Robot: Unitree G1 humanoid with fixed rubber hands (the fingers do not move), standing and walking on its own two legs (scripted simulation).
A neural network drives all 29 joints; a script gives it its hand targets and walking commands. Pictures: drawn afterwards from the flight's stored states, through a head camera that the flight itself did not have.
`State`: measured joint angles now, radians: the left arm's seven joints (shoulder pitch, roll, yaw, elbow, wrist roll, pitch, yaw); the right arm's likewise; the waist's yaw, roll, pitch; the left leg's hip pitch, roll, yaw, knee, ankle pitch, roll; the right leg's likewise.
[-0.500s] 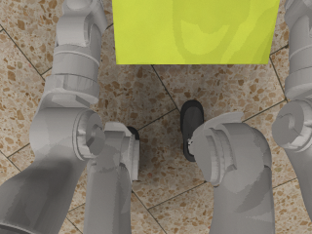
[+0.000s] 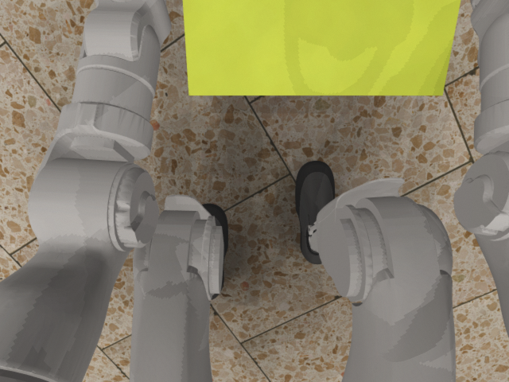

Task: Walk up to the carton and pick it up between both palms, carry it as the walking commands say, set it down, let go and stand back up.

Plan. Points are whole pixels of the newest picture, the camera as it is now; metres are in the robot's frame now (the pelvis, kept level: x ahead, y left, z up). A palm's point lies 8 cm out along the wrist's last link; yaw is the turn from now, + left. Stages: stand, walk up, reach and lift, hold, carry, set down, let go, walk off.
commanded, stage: set down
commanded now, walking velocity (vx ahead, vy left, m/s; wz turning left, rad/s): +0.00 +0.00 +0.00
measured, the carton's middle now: out of the picture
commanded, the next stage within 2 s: none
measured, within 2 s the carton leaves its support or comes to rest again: neither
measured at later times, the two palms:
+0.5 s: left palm out of the picture +0.57 +0.07 -0.18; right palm out of the picture +0.50 -0.33 -0.18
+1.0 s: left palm out of the picture +0.59 +0.07 -0.08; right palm out of the picture +0.51 -0.35 -0.09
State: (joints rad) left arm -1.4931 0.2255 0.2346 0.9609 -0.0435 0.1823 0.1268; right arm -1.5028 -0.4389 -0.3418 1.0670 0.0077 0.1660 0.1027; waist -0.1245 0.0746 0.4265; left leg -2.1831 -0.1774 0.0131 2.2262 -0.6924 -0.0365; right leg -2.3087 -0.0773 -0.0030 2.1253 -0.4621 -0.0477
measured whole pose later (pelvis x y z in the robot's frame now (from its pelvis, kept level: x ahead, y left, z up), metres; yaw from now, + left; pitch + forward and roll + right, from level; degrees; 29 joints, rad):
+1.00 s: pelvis +0.00 -0.01 +0.04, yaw -1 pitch +39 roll +3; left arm -1.44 0.32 0.16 0.92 -0.12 0.24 0.14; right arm -1.42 -0.54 -0.26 1.05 0.13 0.17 0.06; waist -0.10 0.06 0.28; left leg -2.09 -0.10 0.02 2.09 -0.69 -0.02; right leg -2.23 -0.04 -0.01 2.00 -0.46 -0.05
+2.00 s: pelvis +0.05 -0.02 +0.29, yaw -2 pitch +45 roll +4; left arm -1.16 0.23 0.30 0.83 0.03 0.24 0.04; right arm -1.18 -0.46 -0.39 0.98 -0.01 0.16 0.17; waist -0.07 0.04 -0.01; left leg -1.44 -0.07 -0.03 1.02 -0.36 -0.03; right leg -1.55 0.02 0.02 0.98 -0.21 -0.04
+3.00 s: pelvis +0.13 +0.00 +0.40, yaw -4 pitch +2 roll -1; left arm 0.21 0.21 0.04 0.46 0.01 0.04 -0.04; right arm 0.21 -0.23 -0.05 0.45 0.00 0.05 0.08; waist -0.02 0.03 0.06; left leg -0.16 -0.03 -0.07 0.43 -0.30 0.03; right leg -0.25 0.03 0.01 0.39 -0.18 0.00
